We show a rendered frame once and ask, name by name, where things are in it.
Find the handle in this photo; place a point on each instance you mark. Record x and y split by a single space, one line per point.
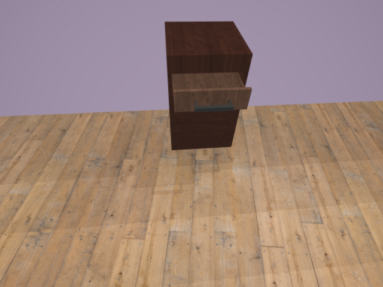
212 108

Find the cabinet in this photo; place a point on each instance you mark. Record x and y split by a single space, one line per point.
204 47

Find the drawer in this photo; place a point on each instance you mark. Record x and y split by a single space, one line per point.
209 89

